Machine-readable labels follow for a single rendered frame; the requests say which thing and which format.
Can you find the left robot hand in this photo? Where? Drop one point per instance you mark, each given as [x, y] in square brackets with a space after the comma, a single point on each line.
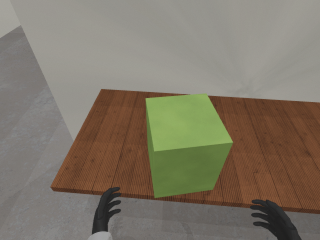
[102, 214]

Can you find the table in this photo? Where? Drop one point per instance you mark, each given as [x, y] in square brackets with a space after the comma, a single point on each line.
[275, 153]

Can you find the right robot hand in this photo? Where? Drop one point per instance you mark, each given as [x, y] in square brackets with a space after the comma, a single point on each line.
[279, 224]

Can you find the carton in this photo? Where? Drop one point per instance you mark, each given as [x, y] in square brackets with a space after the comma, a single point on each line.
[187, 144]

